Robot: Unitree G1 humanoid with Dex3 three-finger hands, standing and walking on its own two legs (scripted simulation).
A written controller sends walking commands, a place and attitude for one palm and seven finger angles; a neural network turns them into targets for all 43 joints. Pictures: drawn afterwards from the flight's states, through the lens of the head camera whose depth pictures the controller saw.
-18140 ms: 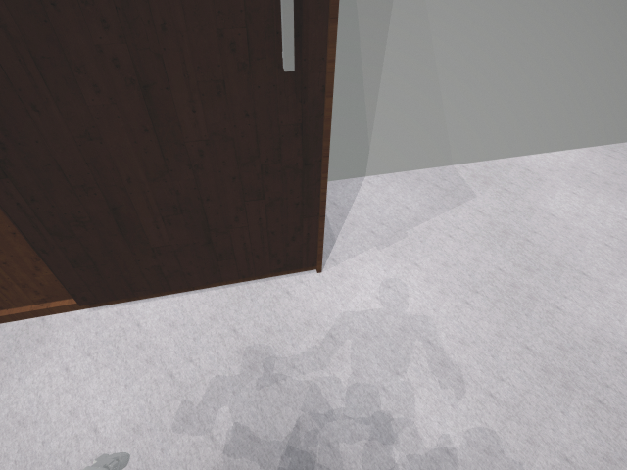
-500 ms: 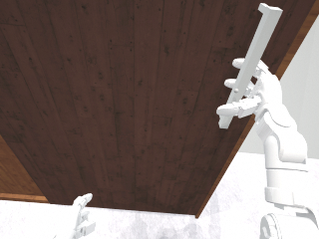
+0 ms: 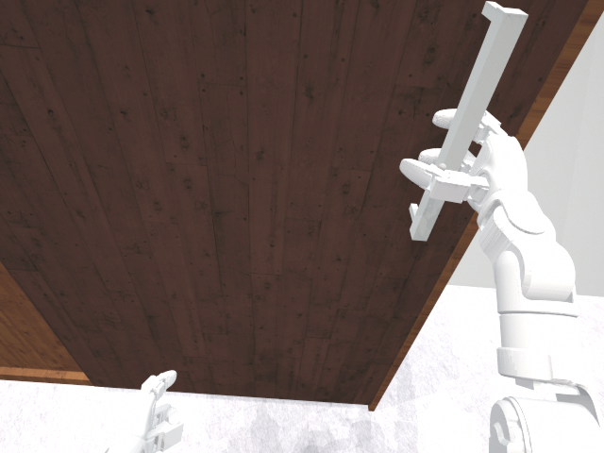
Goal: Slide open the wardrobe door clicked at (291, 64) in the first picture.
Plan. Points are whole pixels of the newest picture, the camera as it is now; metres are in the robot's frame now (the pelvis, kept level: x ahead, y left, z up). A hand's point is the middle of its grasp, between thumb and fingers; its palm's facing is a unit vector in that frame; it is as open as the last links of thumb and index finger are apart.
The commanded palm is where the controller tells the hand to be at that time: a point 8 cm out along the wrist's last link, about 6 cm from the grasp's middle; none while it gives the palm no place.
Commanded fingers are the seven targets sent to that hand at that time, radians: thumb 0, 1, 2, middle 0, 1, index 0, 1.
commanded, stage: grip the handle and tug to test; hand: right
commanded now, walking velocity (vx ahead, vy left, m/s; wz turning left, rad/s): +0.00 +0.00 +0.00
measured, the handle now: (449, 139) +0.44 -0.15 +0.25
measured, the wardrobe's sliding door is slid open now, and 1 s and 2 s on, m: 0.00 0.00 0.00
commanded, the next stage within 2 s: tug the door sideways, standing still in 0.98 s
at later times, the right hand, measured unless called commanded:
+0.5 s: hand (439, 166) +0.39 -0.13 +0.24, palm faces +0.04 +1.00 -0.01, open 5.7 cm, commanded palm +0.36 -0.17 +0.24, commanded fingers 0.00 -0.90 -0.90 0.45 1.40 0.45 1.40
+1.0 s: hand (438, 170) +0.38 -0.13 +0.24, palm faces +0.03 +1.00 -0.03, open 6.0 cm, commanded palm +0.33 -0.18 +0.24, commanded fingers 0.00 -0.90 -0.90 0.45 1.40 0.45 1.40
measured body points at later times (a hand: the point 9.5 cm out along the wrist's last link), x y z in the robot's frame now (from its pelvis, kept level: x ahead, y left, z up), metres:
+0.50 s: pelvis +0.00 +0.00 +0.00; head -0.02 +0.02 +0.45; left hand +0.18 +0.23 -0.09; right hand +0.38 -0.18 +0.24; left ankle -0.03 +0.09 -0.74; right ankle +0.00 -0.12 -0.74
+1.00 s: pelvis +0.03 +0.00 +0.00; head +0.01 +0.03 +0.45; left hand +0.22 +0.24 -0.08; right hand +0.38 -0.18 +0.24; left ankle -0.03 +0.09 -0.74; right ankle +0.00 -0.12 -0.74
